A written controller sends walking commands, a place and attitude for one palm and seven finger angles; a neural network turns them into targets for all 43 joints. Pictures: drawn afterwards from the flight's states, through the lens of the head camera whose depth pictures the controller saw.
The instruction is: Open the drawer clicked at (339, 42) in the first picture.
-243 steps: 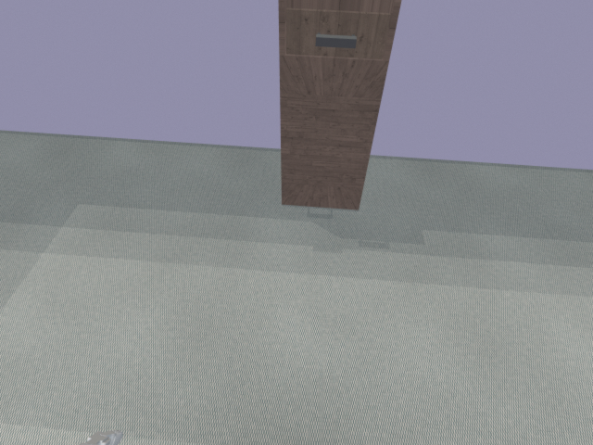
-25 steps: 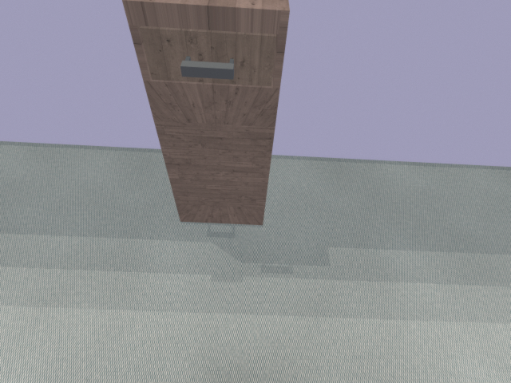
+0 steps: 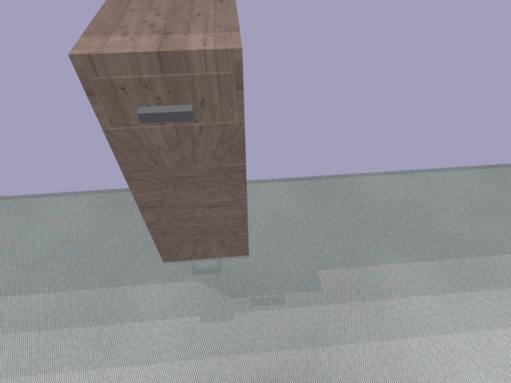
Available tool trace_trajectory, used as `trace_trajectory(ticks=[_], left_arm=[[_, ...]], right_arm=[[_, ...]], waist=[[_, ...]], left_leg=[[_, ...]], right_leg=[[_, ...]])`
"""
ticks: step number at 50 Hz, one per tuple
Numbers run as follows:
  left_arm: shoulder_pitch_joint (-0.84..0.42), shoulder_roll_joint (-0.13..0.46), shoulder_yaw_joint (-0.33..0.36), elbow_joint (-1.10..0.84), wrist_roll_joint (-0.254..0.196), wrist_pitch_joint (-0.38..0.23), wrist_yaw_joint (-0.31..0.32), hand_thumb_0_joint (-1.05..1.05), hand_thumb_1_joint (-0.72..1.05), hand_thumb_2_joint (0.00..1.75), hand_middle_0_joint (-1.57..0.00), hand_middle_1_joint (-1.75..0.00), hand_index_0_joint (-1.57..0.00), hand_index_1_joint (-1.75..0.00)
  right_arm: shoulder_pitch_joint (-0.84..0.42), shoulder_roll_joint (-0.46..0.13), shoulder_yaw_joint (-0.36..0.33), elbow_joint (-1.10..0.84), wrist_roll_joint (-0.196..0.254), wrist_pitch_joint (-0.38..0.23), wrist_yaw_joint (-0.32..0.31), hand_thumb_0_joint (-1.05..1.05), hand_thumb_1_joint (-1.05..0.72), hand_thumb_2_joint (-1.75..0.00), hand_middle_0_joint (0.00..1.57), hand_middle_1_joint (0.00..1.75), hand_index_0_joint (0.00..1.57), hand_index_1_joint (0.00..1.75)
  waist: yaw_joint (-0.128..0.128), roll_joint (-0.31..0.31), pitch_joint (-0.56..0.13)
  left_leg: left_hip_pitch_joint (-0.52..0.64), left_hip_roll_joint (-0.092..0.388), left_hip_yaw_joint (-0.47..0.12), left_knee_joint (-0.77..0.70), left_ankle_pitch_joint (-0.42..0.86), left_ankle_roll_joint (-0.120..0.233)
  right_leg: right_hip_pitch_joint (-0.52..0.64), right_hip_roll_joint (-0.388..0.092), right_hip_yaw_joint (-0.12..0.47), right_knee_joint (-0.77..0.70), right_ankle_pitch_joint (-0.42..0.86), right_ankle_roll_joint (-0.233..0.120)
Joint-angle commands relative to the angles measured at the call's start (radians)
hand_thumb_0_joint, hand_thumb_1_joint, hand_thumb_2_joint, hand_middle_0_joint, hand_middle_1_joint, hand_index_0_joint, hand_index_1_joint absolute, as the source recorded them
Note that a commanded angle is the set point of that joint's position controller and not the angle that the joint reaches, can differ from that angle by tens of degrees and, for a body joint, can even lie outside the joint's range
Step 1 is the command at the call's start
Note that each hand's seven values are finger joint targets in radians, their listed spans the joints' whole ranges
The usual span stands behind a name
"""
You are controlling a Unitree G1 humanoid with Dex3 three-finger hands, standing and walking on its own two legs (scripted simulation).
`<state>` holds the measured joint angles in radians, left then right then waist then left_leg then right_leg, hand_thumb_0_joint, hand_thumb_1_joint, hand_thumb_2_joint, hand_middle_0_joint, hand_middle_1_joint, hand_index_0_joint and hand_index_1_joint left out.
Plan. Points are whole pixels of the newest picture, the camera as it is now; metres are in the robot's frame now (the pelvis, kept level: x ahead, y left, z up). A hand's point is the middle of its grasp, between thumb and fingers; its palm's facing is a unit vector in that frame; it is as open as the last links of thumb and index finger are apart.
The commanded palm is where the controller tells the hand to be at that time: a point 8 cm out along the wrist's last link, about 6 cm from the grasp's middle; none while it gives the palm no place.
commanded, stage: take the last steps up to it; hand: left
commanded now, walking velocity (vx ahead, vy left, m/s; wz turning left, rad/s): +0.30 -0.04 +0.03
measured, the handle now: (167, 108) +0.72 +0.22 +0.04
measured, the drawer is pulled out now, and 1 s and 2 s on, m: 0.00 0.00 0.00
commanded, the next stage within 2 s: come to a stop and stand still in 0.40 s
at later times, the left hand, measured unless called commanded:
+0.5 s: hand out of the picture +0.07 +0.15 -0.19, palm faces +0.16 -0.98 -0.11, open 7.3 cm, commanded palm none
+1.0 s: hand (184, 325) +0.26 +0.14 -0.16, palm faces +0.03 -0.95 -0.31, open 7.3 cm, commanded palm none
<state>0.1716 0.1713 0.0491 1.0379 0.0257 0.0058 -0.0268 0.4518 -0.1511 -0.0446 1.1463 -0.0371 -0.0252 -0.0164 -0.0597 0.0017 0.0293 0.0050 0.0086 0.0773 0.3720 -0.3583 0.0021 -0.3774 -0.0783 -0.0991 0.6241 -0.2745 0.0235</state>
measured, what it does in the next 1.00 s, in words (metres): walks ahead: right foot, then left foot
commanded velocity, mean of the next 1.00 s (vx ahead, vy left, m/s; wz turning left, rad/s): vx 0.01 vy -0.01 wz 0.02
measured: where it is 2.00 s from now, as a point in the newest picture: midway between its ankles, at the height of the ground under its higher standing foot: outside the picture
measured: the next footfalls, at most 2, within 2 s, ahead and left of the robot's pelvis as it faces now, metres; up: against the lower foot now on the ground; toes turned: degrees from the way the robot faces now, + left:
right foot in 0.02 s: +0.11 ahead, -0.12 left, +0.00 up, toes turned -7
left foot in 0.48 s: +0.27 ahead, +0.12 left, +0.00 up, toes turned +10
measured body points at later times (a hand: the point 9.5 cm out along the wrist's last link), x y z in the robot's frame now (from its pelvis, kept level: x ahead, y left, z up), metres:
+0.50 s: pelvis +0.16 +0.01 -0.01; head +0.17 +0.03 +0.44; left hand +0.07 +0.20 -0.18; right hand +0.27 -0.22 -0.15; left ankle +0.23 +0.11 -0.74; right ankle +0.07 -0.12 -0.73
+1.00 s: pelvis +0.19 -0.06 -0.01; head +0.22 -0.10 +0.44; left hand +0.26 +0.19 -0.14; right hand +0.23 -0.30 -0.18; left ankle +0.23 +0.10 -0.73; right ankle +0.20 -0.16 -0.74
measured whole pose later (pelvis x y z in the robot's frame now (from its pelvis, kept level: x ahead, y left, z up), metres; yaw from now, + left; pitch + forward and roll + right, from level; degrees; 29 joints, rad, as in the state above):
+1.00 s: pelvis +0.19 -0.06 -0.01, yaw +0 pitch -1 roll +2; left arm 0.18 0.18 0.05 0.99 0.03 0.02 0.03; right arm 0.20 -0.20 -0.07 1.05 -0.02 0.05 -0.02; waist -0.01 0.05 0.07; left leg -0.32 0.10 0.11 0.61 -0.32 -0.04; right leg -0.28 -0.04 -0.05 0.62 -0.34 -0.01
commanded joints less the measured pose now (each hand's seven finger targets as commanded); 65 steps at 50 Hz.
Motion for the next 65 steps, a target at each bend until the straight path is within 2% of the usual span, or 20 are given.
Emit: trace_trajectory(ticks=[1,2,3,5,9,19,22,23,25,26,29,32,38,45,47,48,49,50,55,65], left_arm=[[0.271,0.165,0.041,0.034,0.006,-0.061,0.019,0.00,0.90,0.90,-0.20,-0.30,-0.20,-0.30],[0.370,0.255,0.060,0.054,-0.003,-0.062,0.031,0.00,0.90,0.90,-0.20,-0.30,-0.20,-0.30],[0.370,0.240,0.053,0.052,-0.016,-0.056,0.038,0.00,0.90,0.90,-0.20,-0.30,-0.20,-0.30],[0.212,0.165,0.038,0.018,-0.014,-0.058,0.042,0.00,0.90,0.90,-0.20,-0.30,-0.20,-0.30],[0.144,0.062,0.007,0.007,-0.005,-0.077,0.049,0.00,0.90,0.90,-0.20,-0.30,-0.20,-0.30],[0.240,0.112,0.009,0.053,0.002,-0.081,0.047,0.00,0.90,0.90,-0.20,-0.30,-0.20,-0.30],[0.245,0.102,0.008,0.066,-0.004,-0.068,0.047,0.00,0.90,0.90,-0.20,-0.30,-0.20,-0.30],[0.252,0.076,0.003,0.064,-0.007,-0.063,0.045,0.00,0.90,0.90,-0.20,-0.30,-0.20,-0.30],[0.269,0.026,-0.011,0.028,-0.014,-0.064,0.039,0.00,0.90,0.90,-0.20,-0.30,-0.20,-0.30],[0.243,0.040,-0.007,0.023,-0.008,-0.057,0.045,0.00,0.90,0.90,-0.20,-0.30,-0.20,-0.30],[0.262,-0.006,-0.017,0.078,-0.014,-0.021,0.054,0.00,0.90,0.90,-0.20,-0.30,-0.20,-0.30],[0.278,0.023,-0.003,0.077,-0.011,0.019,0.056,0.00,0.90,0.90,-0.20,-0.30,-0.20,-0.30],[0.202,0.054,0.028,-0.013,-0.004,0.061,0.053,0.00,0.90,0.90,-0.20,-0.30,-0.20,-0.30],[0.129,0.053,0.018,-0.066,-0.012,0.028,0.055,0.00,0.90,0.90,-0.20,-0.30,-0.20,-0.30],[0.188,0.102,0.022,-0.047,-0.005,0.003,0.058,0.00,0.90,0.90,-0.20,-0.30,-0.20,-0.30],[0.159,0.190,0.029,-0.057,0.007,-0.014,0.066,0.00,0.90,0.90,-0.20,-0.30,-0.20,-0.30],[0.144,0.245,0.035,-0.078,0.003,-0.012,0.065,0.00,0.90,0.90,-0.20,-0.30,-0.20,-0.30],[0.134,0.237,0.029,-0.083,0.001,-0.008,0.064,0.00,0.90,0.90,-0.20,-0.30,-0.20,-0.30],[0.053,0.178,0.034,-0.103,-0.009,-0.013,0.071,0.00,0.90,0.90,-0.20,-0.30,-0.20,-0.30],[0.169,0.180,0.041,-0.059,-0.005,-0.015,0.079,0.00,0.90,0.90,-0.20,-0.30,-0.20,-0.30]], right_arm=[[-0.005,-0.102,-0.013,-0.058,0.022,-0.035,-0.003,0.00,-0.90,-0.90,0.20,0.30,0.20,0.30],[-0.014,-0.061,-0.002,-0.094,0.027,-0.033,0.003,0.00,-0.90,-0.90,0.20,0.30,0.20,0.30],[-0.080,-0.100,-0.012,-0.110,0.023,-0.026,0.003,0.00,-0.90,-0.90,0.20,0.30,0.20,0.30],[-0.116,-0.078,-0.023,-0.099,0.020,-0.018,0.010,0.00,-0.90,-0.90,0.20,0.30,0.20,0.30],[-0.046,-0.015,-0.018,-0.067,0.008,0.010,0.018,0.00,-0.90,-0.90,0.20,0.30,0.20,0.30],[-0.251,-0.022,-0.012,-0.151,0.017,-0.008,0.038,0.00,-0.90,-0.90,0.20,0.30,0.20,0.30],[-0.172,-0.051,-0.013,-0.127,0.014,-0.020,0.029,0.00,-0.90,-0.90,0.20,0.30,0.20,0.30],[-0.071,-0.100,-0.022,-0.097,0.009,-0.028,0.021,0.00,-0.90,-0.90,0.20,0.30,0.20,0.30],[0.070,-0.239,-0.044,-0.071,0.011,-0.025,0.001,0.00,-0.90,-0.90,0.20,0.30,0.20,0.30],[0.013,-0.226,-0.035,-0.089,0.014,-0.014,-0.004,0.00,-0.90,-0.90,0.20,0.30,0.20,0.30],[-0.195,-0.116,0.010,-0.125,0.017,-0.019,-0.029,0.00,-0.90,-0.90,0.20,0.30,0.20,0.30],[-0.196,-0.136,-0.006,-0.117,0.025,-0.003,-0.044,0.00,-0.90,-0.90,0.20,0.30,0.20,0.30],[-0.233,-0.169,-0.031,-0.144,0.019,0.022,-0.045,0.00,-0.90,-0.90,0.20,0.30,0.20,0.30],[-0.238,-0.179,-0.048,-0.148,0.008,0.040,-0.018,0.00,-0.90,-0.90,0.20,0.30,0.20,0.30],[-0.224,-0.153,-0.046,-0.146,0.020,0.044,-0.005,0.00,-0.90,-0.90,0.20,0.30,0.20,0.30],[-0.186,-0.075,-0.033,-0.159,0.029,0.049,0.002,0.00,-0.90,-0.90,0.20,0.30,0.20,0.30],[-0.215,-0.075,-0.031,-0.189,0.028,0.060,0.002,0.00,-0.90,-0.90,0.20,0.30,0.20,0.30],[-0.224,-0.093,-0.036,-0.186,0.025,0.074,0.001,0.00,-0.90,-0.90,0.20,0.30,0.20,0.30],[-0.180,-0.134,-0.048,-0.133,0.016,0.089,0.014,0.00,-0.90,-0.90,0.20,0.30,0.20,0.30],[-0.208,-0.150,-0.044,-0.154,0.007,0.107,0.025,0.00,-0.90,-0.90,0.20,0.30,0.20,0.30]], waist=[[0.164,-0.145,-0.072],[0.181,-0.342,-0.116],[0.190,-0.211,-0.074],[0.129,-0.133,0.052],[0.038,-0.055,0.078],[0.078,-0.108,0.075],[0.030,-0.052,0.048],[-0.008,0.059,0.001],[-0.028,0.334,-0.117],[-0.011,0.187,-0.061],[0.070,0.095,0.011],[0.072,0.072,-0.032],[0.075,0.139,-0.046],[0.061,0.243,-0.061],[0.093,0.086,-0.095],[0.070,-0.185,-0.080],[0.091,-0.289,-0.065],[0.091,-0.189,-0.066],[0.067,-0.162,-0.006],[0.114,-0.157,-0.015]], left_leg=[[-0.401,0.108,-0.012,0.361,0.179,0.052],[-0.584,0.004,0.037,0.642,-0.206,0.020],[-0.619,0.042,-0.052,0.772,-0.217,0.032],[-0.622,0.106,-0.075,0.848,-0.067,0.033],[-0.520,0.131,-0.044,0.736,0.078,-0.009],[-0.440,0.095,0.026,0.314,0.115,-0.007],[-0.208,0.051,0.057,0.160,0.194,0.006],[-0.050,0.084,0.003,0.098,0.226,0.020],[0.107,0.431,-0.428,-0.079,0.377,0.186],[-0.004,0.436,-0.390,-0.085,0.410,0.208],[-0.223,0.343,-0.180,-0.087,0.749,0.142],[-0.180,0.341,-0.118,-0.061,0.880,0.144],[-0.194,0.339,-0.077,-0.047,0.747,0.166],[-0.189,0.285,-0.079,0.023,0.549,0.129],[-0.243,0.187,-0.027,0.159,0.317,0.038],[-0.367,0.081,0.032,0.296,-0.027,-0.026],[-0.399,0.027,-0.023,0.425,-0.232,-0.033],[-0.387,0.033,-0.089,0.528,-0.228,-0.027],[-0.519,0.014,-0.129,0.771,0.013,-0.052],[-0.550,0.023,-0.145,0.681,0.069,-0.075]], right_leg=[[0.513,-0.140,0.191,-0.216,-0.026,-0.093],[0.597,-0.365,0.521,-0.359,-0.028,-0.179],[0.511,-0.370,0.531,-0.408,-0.062,-0.210],[0.279,-0.323,0.456,-0.465,-0.257,-0.194],[0.127,-0.211,0.156,-0.469,0.042,-0.147],[0.224,-0.205,0.096,-0.393,0.254,-0.175],[0.151,-0.153,0.057,-0.255,0.235,-0.135],[0.086,-0.101,0.020,-0.076,0.213,-0.107],[-0.147,0.062,-0.035,0.399,-0.341,-0.040],[-0.139,0.019,0.035,0.459,-0.332,-0.051],[0.009,-0.040,0.096,0.356,-0.184,-0.004],[0.016,-0.015,0.084,0.346,-0.134,0.017],[-0.077,0.014,0.108,0.461,-0.108,0.026],[0.081,0.031,0.038,0.045,-0.097,0.004],[0.228,0.006,0.061,-0.234,0.154,0.005],[0.250,-0.200,0.295,-0.314,0.344,-0.044],[0.177,-0.328,0.401,-0.324,0.525,-0.134],[0.129,-0.342,0.360,-0.327,0.478,-0.183],[0.203,-0.229,0.247,-0.307,0.420,-0.127],[0.300,-0.251,0.311,-0.398,0.096,-0.104]])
